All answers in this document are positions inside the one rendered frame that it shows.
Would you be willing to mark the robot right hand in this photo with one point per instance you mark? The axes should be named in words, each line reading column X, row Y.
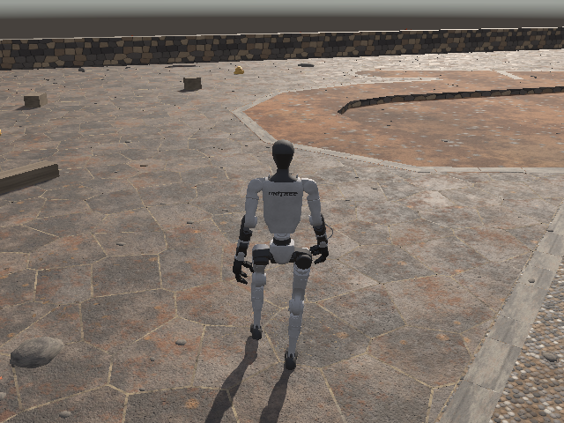
column 316, row 250

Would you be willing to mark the left robot foot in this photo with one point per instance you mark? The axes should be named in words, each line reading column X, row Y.
column 256, row 333

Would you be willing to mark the robot left forearm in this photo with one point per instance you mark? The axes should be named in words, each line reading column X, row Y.
column 243, row 242

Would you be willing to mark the left robot upper arm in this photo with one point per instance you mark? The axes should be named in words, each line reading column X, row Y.
column 255, row 186

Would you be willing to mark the right robot upper arm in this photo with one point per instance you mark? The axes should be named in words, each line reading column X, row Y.
column 314, row 204

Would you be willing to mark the robot left hand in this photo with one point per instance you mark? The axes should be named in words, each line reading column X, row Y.
column 238, row 272

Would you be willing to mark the robot head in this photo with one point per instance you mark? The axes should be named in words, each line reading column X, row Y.
column 282, row 152

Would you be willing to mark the robot right forearm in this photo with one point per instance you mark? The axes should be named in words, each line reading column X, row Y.
column 320, row 234

